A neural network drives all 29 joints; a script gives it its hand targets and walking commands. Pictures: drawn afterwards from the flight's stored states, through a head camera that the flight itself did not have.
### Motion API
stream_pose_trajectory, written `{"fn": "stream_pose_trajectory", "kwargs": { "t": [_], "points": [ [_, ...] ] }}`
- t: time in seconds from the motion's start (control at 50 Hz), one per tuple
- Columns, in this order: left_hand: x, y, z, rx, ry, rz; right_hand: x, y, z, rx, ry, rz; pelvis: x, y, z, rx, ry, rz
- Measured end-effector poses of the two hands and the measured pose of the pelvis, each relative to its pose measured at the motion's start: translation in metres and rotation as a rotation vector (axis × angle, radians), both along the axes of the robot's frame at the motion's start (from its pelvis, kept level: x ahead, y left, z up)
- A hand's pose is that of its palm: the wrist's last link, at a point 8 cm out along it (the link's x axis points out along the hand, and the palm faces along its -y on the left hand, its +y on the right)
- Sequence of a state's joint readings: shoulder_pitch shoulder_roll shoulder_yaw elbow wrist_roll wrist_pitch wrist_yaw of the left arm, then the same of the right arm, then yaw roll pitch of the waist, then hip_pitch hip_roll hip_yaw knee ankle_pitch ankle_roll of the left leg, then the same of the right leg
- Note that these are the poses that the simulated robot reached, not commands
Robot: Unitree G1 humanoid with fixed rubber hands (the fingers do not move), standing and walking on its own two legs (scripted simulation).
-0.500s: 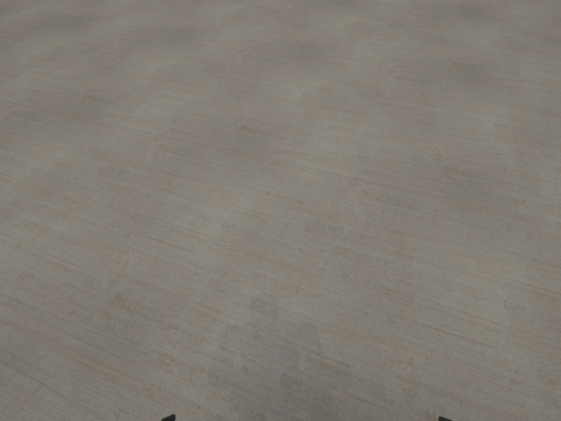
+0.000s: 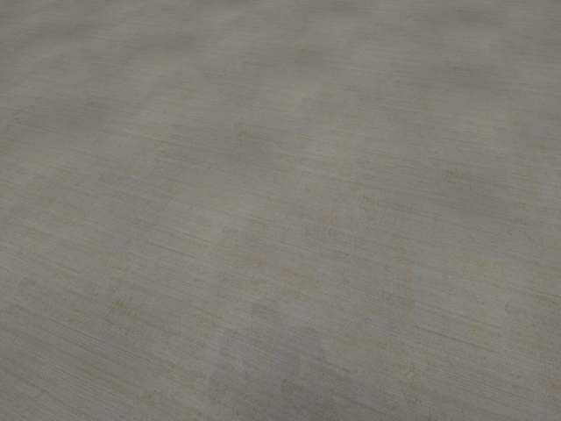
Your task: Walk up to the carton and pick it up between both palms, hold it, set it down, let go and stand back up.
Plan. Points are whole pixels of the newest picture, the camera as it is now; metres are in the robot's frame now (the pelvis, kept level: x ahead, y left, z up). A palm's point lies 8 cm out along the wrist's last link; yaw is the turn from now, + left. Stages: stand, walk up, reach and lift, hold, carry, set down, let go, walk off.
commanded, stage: stand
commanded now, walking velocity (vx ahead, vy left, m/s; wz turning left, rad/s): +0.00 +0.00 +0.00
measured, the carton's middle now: out of the picture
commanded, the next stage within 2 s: walk up in 0.20 s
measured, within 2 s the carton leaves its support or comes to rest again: neither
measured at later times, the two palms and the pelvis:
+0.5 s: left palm out of the picture +0.01 +0.23 -0.14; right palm out of the picture +0.01 -0.22 -0.15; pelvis -0.01 +0.00 -0.01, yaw +4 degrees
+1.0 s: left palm out of the picture -0.03 +0.33 -0.12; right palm out of the picture +0.09 -0.15 -0.12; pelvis -0.04 +0.06 +0.01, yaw +19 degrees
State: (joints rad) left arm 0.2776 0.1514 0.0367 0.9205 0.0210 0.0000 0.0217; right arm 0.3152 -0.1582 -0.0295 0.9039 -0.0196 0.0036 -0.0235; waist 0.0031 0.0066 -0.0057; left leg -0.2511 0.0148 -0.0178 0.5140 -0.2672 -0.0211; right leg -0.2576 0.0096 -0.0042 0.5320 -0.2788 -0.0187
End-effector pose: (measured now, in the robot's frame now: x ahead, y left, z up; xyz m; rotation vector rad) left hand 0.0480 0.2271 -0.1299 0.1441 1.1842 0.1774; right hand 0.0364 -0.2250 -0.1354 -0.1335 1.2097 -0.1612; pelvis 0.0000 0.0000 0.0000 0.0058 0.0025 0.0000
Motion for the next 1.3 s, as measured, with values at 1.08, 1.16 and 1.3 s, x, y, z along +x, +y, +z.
{"fn": "stream_pose_trajectory", "kwargs": {
  "t": [1.08, 1.16, 1.3],
  "points": [
    [-0.077, 0.1, 0.01, 0.047, -0.083, 0.325, 0.064, 0.068, 0.017, -0.076, 0.004, 0.384, -0.042, 0.057, 0.004, -0.029, 0.024, 0.377],
    [-0.078, 0.087, 0.015, 0.073, -0.102, 0.341, 0.073, 0.055, 0.008, -0.066, 0.0, 0.403, -0.043, 0.045, 0.001, -0.016, 0.029, 0.413],
    [-0.123, 0.056, 0.03, 0.122, -0.063, 0.432, 0.097, 0.041, 0.002, -0.039, -0.002, 0.449, -0.037, 0.026, 0.006, 0.017, 0.031, 0.471]
  ]
}}
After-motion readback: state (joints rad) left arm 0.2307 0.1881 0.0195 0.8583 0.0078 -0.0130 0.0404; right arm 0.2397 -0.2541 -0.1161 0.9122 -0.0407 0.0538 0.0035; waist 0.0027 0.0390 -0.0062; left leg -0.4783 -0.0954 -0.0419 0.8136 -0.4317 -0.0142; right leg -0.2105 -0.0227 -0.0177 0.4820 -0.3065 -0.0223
